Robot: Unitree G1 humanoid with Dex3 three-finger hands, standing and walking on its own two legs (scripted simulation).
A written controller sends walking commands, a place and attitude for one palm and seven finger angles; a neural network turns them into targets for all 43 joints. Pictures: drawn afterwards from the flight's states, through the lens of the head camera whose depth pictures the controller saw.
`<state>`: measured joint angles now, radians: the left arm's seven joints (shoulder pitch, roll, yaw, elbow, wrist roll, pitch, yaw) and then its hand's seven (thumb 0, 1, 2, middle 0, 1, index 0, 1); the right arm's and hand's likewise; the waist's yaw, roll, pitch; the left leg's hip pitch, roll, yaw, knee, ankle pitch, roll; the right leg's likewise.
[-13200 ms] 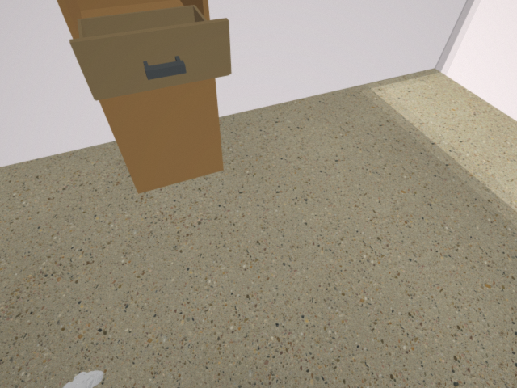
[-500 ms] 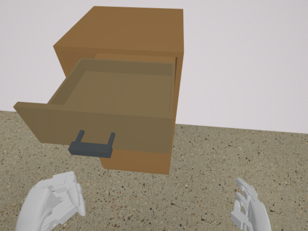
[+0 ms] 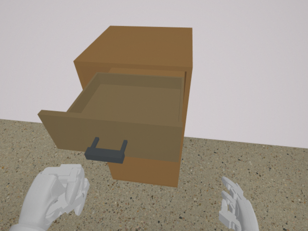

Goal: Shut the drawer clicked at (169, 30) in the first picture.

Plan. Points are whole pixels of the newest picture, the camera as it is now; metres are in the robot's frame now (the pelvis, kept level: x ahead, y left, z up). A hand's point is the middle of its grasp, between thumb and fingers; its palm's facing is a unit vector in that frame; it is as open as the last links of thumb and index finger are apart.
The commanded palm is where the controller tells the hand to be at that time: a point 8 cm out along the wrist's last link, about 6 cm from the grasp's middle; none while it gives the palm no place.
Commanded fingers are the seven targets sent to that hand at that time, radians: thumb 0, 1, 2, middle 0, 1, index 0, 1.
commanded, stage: raise the hand and make a fist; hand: left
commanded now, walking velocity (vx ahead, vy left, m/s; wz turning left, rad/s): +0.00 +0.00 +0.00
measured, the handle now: (107, 148) +0.32 +0.18 +0.05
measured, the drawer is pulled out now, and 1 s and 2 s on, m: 0.29 0.29 0.29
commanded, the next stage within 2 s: bring the fist close to the handle in 0.24 s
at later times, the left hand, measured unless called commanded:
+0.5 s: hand (87, 192) +0.16 +0.16 +0.13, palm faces +0.05 -0.99 -0.14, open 3.3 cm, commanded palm +0.11 +0.21 +0.14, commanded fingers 0.00 0.90 0.90 -1.40 -1.60 -1.40 -1.60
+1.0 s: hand (98, 188) +0.19 +0.15 +0.08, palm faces +0.02 -1.00 -0.07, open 3.3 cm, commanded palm +0.15 +0.20 +0.09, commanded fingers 0.00 0.90 0.90 -1.40 -1.60 -1.40 -1.60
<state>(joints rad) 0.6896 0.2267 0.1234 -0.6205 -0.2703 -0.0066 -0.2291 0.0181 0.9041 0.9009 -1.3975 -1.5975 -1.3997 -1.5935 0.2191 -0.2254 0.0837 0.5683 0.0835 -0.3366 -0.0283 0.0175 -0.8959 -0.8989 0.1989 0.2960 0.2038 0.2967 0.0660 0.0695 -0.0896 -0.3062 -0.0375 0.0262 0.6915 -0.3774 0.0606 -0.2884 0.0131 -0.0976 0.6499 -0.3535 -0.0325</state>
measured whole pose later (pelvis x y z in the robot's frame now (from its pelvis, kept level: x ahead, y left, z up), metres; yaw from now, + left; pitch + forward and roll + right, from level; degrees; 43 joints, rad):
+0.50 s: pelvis +0.00 -0.04 +0.00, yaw +0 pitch +0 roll -1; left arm 0.60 0.29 0.25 -0.39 -0.33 -0.06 -0.27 0.02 0.90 0.90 -1.40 -1.60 -1.40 -1.59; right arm 0.23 -0.26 0.06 0.63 0.08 -0.39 -0.08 0.02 -0.90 -0.90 0.20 0.30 0.20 0.30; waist 0.05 0.08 -0.08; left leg -0.30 0.01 0.00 0.67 -0.36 0.00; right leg -0.28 0.07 -0.12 0.61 -0.34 -0.09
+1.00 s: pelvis +0.00 -0.02 +0.00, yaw +0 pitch +4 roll -1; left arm 0.51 0.21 0.15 -0.21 -0.26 -0.22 -0.25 0.02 0.90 0.90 -1.40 -1.60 -1.40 -1.60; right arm 0.22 -0.24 0.04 0.63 0.04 -0.36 -0.04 0.02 -0.90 -0.90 0.20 0.30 0.20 0.30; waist 0.03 0.05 -0.06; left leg -0.40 -0.02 0.01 0.72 -0.38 0.03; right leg -0.39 0.03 -0.11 0.69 -0.37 -0.06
